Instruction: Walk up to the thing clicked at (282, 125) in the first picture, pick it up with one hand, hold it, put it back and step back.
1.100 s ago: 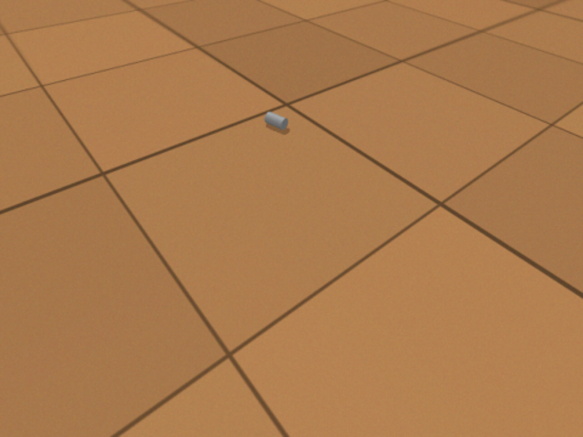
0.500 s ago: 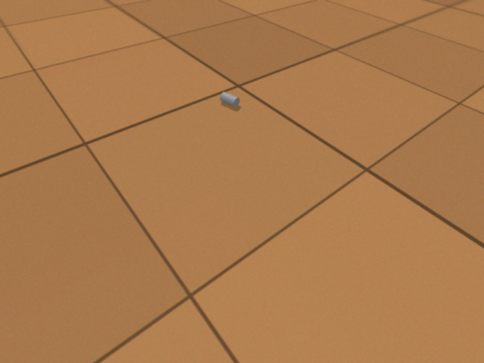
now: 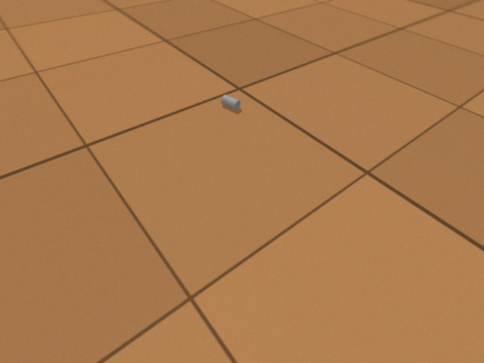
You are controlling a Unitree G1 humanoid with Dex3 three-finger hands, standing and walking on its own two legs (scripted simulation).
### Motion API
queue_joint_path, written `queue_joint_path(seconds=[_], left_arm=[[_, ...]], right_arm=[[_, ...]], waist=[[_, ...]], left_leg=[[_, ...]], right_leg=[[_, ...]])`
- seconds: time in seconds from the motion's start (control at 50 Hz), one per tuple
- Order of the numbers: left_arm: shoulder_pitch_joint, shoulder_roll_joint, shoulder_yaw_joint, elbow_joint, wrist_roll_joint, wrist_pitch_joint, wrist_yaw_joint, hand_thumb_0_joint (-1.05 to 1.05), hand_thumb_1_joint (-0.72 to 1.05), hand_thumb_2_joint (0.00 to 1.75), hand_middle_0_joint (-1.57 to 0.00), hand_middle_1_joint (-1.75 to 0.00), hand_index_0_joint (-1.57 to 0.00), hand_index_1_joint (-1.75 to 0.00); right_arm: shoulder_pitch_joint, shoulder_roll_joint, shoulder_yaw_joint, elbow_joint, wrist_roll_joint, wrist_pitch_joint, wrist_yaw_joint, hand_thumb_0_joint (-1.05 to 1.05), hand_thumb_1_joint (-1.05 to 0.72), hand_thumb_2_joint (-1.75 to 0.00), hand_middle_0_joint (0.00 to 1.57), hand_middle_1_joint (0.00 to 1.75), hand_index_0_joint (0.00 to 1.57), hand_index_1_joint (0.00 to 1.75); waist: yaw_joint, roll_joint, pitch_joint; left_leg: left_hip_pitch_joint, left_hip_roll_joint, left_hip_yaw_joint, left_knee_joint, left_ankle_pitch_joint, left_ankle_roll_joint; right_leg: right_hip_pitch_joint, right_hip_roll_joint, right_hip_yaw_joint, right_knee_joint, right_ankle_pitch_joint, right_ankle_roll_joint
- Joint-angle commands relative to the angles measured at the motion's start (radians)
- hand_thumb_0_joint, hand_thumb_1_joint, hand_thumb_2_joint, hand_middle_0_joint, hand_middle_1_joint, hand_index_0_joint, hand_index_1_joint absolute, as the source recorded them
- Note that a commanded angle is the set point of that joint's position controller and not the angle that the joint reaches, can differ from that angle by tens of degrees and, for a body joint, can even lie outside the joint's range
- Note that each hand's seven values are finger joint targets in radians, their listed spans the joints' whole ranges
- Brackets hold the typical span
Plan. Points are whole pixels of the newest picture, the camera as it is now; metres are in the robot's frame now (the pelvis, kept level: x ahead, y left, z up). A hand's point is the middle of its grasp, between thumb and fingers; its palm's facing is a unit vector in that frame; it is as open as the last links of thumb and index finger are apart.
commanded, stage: stand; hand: left
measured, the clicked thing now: (230, 102) +2.10 +0.04 -0.75
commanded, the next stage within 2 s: walk up in 0.02 s
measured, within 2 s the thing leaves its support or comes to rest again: neither
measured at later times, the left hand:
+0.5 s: hand (129, 347) +0.21 +0.21 -0.13, palm faces -0.17 -0.87 -0.47, open 7.4 cm
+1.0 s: hand (178, 195) +0.60 +0.17 -0.15, palm faces -0.42 -0.81 -0.41, open 7.4 cm
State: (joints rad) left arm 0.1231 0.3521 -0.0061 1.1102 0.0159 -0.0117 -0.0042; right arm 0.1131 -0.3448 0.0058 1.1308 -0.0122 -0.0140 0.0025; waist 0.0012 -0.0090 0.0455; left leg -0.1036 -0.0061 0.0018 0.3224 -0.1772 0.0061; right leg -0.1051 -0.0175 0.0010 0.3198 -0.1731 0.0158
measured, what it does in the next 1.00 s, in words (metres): walks ahead, turning right: right foot, then left foot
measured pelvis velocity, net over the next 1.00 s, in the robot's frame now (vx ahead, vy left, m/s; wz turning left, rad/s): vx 0.43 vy -0.07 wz -0.40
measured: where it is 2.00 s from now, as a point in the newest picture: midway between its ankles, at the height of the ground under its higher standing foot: (254, 228)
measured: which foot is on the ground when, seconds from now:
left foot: down 0.00-0.36, up 0.38-0.78, down 0.80-1.00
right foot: down 0.00-0.08, up 0.10-0.32, down 0.34-0.84, up 0.86-1.00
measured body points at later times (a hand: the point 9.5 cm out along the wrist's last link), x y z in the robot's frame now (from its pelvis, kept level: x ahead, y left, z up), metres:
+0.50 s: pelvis +0.12 -0.08 -0.02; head +0.09 -0.11 +0.43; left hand +0.22 +0.25 -0.10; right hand +0.15 -0.42 -0.15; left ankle +0.13 +0.04 -0.68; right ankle +0.08 -0.18 -0.75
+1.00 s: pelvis +0.43 -0.07 -0.01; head +0.46 -0.07 +0.44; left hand +0.62 +0.21 -0.12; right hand +0.40 -0.40 -0.11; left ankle +0.49 +0.01 -0.75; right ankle +0.32 -0.20 -0.66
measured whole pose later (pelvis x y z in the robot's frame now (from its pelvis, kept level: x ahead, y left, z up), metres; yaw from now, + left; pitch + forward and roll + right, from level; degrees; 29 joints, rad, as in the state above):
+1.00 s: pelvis +0.43 -0.07 -0.01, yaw -23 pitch -1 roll +0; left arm 0.27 0.46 0.03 0.93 -0.02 -0.09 -0.01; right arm 0.18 -0.37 -0.09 0.83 -0.02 -0.04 0.09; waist -0.05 -0.02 0.09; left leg -0.26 0.03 0.13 0.49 -0.22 0.04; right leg -0.44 -0.04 0.05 1.12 -0.31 -0.04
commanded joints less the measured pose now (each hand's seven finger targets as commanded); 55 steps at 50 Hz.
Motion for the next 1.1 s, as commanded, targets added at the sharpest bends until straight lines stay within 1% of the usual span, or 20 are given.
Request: queue_joint_path(seconds=[0.0, 0.04, 0.06, 0.1, 0.3, 0.32, 0.34, 0.36, 0.38, 0.48, 0.6, 0.7, 0.74, 0.78, 0.8, 0.82, 0.84, 0.92, 1.0, 1.08], left_arm=[[0.048, 0.337, 0.110, -0.124, 0.000, -0.023, -0.023, 0.00, 0.90, 0.90, -0.20, -0.30, -0.20, -0.30], [-0.110, 0.292, 0.096, -0.170, 0.001, -0.019, -0.042, 0.00, 0.90, 0.90, -0.20, -0.30, -0.20, -0.30], [-0.198, 0.254, 0.094, -0.205, -0.001, -0.023, -0.050, 0.00, 0.90, 0.90, -0.20, -0.30, -0.20, -0.30], [-0.178, 0.260, 0.095, -0.235, 0.006, -0.035, -0.056, 0.00, 0.90, 0.90, -0.20, -0.30, -0.20, -0.30], [0.251, 0.280, 0.137, -0.116, -0.006, -0.047, -0.069, 0.00, 0.90, 0.90, -0.20, -0.30, -0.20, -0.30], [0.378, 0.344, 0.162, -0.079, 0.002, -0.060, -0.048, 0.00, 0.90, 0.90, -0.20, -0.30, -0.20, -0.30], [0.441, 0.428, 0.186, -0.089, 0.014, -0.069, -0.026, 0.00, 0.90, 0.90, -0.20, -0.30, -0.20, -0.30], [0.337, 0.443, 0.175, -0.145, 0.009, -0.075, -0.016, 0.00, 0.90, 0.90, -0.20, -0.30, -0.20, -0.30], [0.276, 0.481, 0.175, -0.173, -0.008, -0.076, -0.016, 0.00, 0.90, 0.90, -0.20, -0.30, -0.20, -0.30], [0.140, 0.367, 0.137, -0.228, -0.031, -0.110, 0.007, 0.00, 0.90, 0.90, -0.20, -0.30, -0.20, -0.30], [0.181, 0.382, 0.139, -0.251, -0.022, -0.138, 0.008, 0.00, 0.90, 0.90, -0.20, -0.30, -0.20, -0.30], [0.269, 0.370, 0.129, -0.226, -0.020, -0.122, 0.012, 0.00, 0.90, 0.90, -0.20, -0.30, -0.20, -0.30], [0.217, 0.396, 0.132, -0.239, -0.017, -0.116, 0.022, 0.00, 0.90, 0.90, -0.20, -0.30, -0.20, -0.30], [0.227, 0.361, 0.123, -0.260, -0.013, -0.104, 0.026, 0.00, 0.90, 0.90, -0.20, -0.30, -0.20, -0.30], [0.290, 0.273, 0.093, -0.264, -0.011, -0.102, 0.026, 0.00, 0.90, 0.90, -0.20, -0.30, -0.20, -0.30], [0.364, 0.225, 0.079, -0.268, -0.049, -0.104, 0.027, 0.00, 0.90, 0.90, -0.20, -0.30, -0.20, -0.30], [0.345, 0.283, 0.084, -0.232, -0.045, -0.103, 0.043, 0.00, 0.90, 0.90, -0.20, -0.30, -0.20, -0.30], [0.232, 0.309, 0.098, -0.221, -0.058, -0.105, 0.013, 0.00, 0.90, 0.90, -0.20, -0.30, -0.20, -0.30], [0.202, 0.254, 0.089, -0.235, -0.041, -0.082, 0.002, 0.00, 0.90, 0.90, -0.20, -0.30, -0.20, -0.30], [0.079, 0.245, 0.097, -0.278, -0.033, -0.079, -0.015, 0.00, 0.90, 0.90, -0.20, -0.30, -0.20, -0.30]], right_arm=[[-0.049, -0.358, -0.136, -0.185, -0.028, -0.040, 0.021, 0.00, -0.90, -0.90, 0.20, 0.30, 0.20, 0.30], [0.007, -0.352, -0.146, -0.173, -0.026, -0.041, 0.038, 0.00, -0.90, -0.90, 0.20, 0.30, 0.20, 0.30], [0.055, -0.353, -0.157, -0.169, -0.014, -0.041, 0.038, 0.00, -0.90, -0.90, 0.20, 0.30, 0.20, 0.30], [0.022, -0.370, -0.167, -0.215, -0.025, -0.052, 0.040, 0.00, -0.90, -0.90, 0.20, 0.30, 0.20, 0.30], [-0.124, -0.305, -0.153, -0.317, -0.043, -0.037, 0.085, 0.00, -0.90, -0.90, 0.20, 0.30, 0.20, 0.30], [-0.106, -0.245, -0.131, -0.326, -0.046, -0.031, 0.090, 0.00, -0.90, -0.90, 0.20, 0.30, 0.20, 0.30], [-0.096, -0.171, -0.099, -0.353, -0.036, -0.030, 0.097, 0.00, -0.90, -0.90, 0.20, 0.30, 0.20, 0.30], [-0.090, -0.218, -0.103, -0.376, -0.025, -0.026, 0.096, 0.00, -0.90, -0.90, 0.20, 0.30, 0.20, 0.30], [-0.110, -0.299, -0.128, -0.375, -0.030, -0.032, 0.094, 0.00, -0.90, -0.90, 0.20, 0.30, 0.20, 0.30], [-0.009, -0.314, -0.134, -0.296, -0.007, -0.023, 0.113, 0.00, -0.90, -0.90, 0.20, 0.30, 0.20, 0.30], [-0.117, -0.280, -0.138, -0.376, -0.026, 0.002, 0.141, 0.00, -0.90, -0.90, 0.20, 0.30, 0.20, 0.30], [-0.227, -0.231, -0.132, -0.406, -0.023, -0.019, 0.144, 0.00, -0.90, -0.90, 0.20, 0.30, 0.20, 0.30], [-0.112, -0.240, -0.149, -0.383, -0.026, -0.016, 0.136, 0.00, -0.90, -0.90, 0.20, 0.30, 0.20, 0.30], [0.189, -0.311, -0.189, -0.295, -0.040, -0.022, 0.116, 0.00, -0.90, -0.90, 0.20, 0.30, 0.20, 0.30], [0.331, -0.383, -0.217, -0.272, -0.059, -0.026, 0.097, 0.00, -0.90, -0.90, 0.20, 0.30, 0.20, 0.30], [0.304, -0.439, -0.236, -0.304, -0.038, -0.038, 0.086, 0.00, -0.90, -0.90, 0.20, 0.30, 0.20, 0.30], [0.223, -0.440, -0.239, -0.319, -0.003, -0.032, 0.081, 0.00, -0.90, -0.90, 0.20, 0.30, 0.20, 0.30], [0.103, -0.295, -0.186, -0.356, -0.001, -0.042, 0.067, 0.00, -0.90, -0.90, 0.20, 0.30, 0.20, 0.30], [0.116, -0.267, -0.167, -0.377, -0.009, -0.063, 0.067, 0.00, -0.90, -0.90, 0.20, 0.30, 0.20, 0.30], [0.087, -0.281, -0.163, -0.405, -0.031, -0.064, 0.081, 0.00, -0.90, -0.90, 0.20, 0.30, 0.20, 0.30]], waist=[[-0.013, 0.070, -0.150], [-0.093, 0.131, 0.022], [-0.139, 0.254, 0.033], [-0.100, 0.147, 0.049], [0.113, 0.003, -0.048], [0.168, -0.212, -0.098], [0.193, -0.407, -0.040], [0.127, -0.264, 0.027], [0.106, -0.154, 0.064], [0.001, -0.078, 0.083], [0.008, -0.049, 0.110], [0.059, -0.054, 0.041], [-0.011, -0.088, -0.025], [-0.147, 0.076, -0.208], [-0.198, 0.242, -0.277], [-0.161, 0.403, -0.348], [-0.128, 0.331, -0.337], [-0.063, 0.149, -0.123], [-0.041, 0.146, -0.025], [-0.050, 0.149, 0.092]], left_leg=[[0.100, 0.131, -0.055, 0.082, -0.454, 0.059], [0.186, 0.209, -0.152, -0.049, -0.655, 0.109], [0.159, 0.352, -0.290, -0.179, -0.668, 0.165], [0.094, 0.483, -0.360, -0.240, -0.510, 0.215], [-0.277, 0.193, 0.147, 0.183, -0.575, 0.126], [-0.431, 0.105, 0.199, 0.516, -0.496, 0.094], [-0.708, 0.016, 0.153, 0.826, -0.474, 0.029], [-0.758, 0.038, 0.001, 0.912, -0.371, -0.001], [-0.706, 0.094, -0.061, 0.865, -0.325, -0.008], [-0.542, 0.168, -0.089, 0.716, -0.059, -0.007], [-0.509, 0.165, -0.049, 0.476, 0.115, -0.042], [-0.318, 0.104, 0.036, 0.248, 0.158, 0.000], [-0.208, 0.096, 0.031, 0.228, 0.125, 0.029], [0.179, 0.048, 0.043, 0.159, 0.004, 0.089], [0.401, 0.181, -0.155, 0.148, -0.193, 0.131], [0.557, 0.393, -0.554, 0.036, -0.222, 0.179], [0.489, 0.420, -0.601, -0.013, -0.321, 0.254], [0.069, 0.255, -0.130, -0.023, 0.129, 0.102], [0.015, 0.254, -0.035, -0.047, 0.241, 0.176], [-0.138, 0.243, 0.025, -0.136, 0.093, 0.186]], right_leg=[[-0.156, -0.083, 0.180, 0.045, -0.386, -0.092], [-0.580, -0.047, 0.091, 0.157, -0.408, -0.047], [-0.616, -0.003, -0.005, 0.417, -0.284, -0.047], [-0.615, -0.087, 0.031, 0.521, -0.273, -0.045], [0.071, -0.030, -0.180, 0.239, -0.056, -0.036], [0.264, -0.025, -0.090, 0.161, -0.208, -0.067], [0.291, -0.224, 0.338, -0.015, -0.550, -0.123], [0.183, -0.372, 0.661, -0.222, -0.731, -0.182], [0.094, -0.452, 0.785, -0.284, -0.781, -0.256], [-0.012, -0.255, 0.289, -0.200, -0.314, -0.146], [-0.082, -0.178, 0.106, -0.203, -0.143, -0.169], [-0.023, -0.178, 0.026, -0.085, 0.226, -0.166], [0.008, -0.221, 0.041, 0.022, 0.366, -0.164], [-0.099, -0.137, -0.024, 0.489, 0.374, -0.109], [-0.355, -0.054, -0.011, 0.754, 0.096, -0.070], [-0.576, 0.114, -0.001, 0.900, -0.348, -0.056], [-0.606, 0.022, 0.075, 0.974, -0.318, -0.100], [-0.445, -0.063, 0.098, 0.828, -0.098, -0.073], [-0.466, -0.064, 0.049, 0.679, -0.098, -0.035], [-0.399, -0.084, -0.048, 0.430, -0.010, -0.029]])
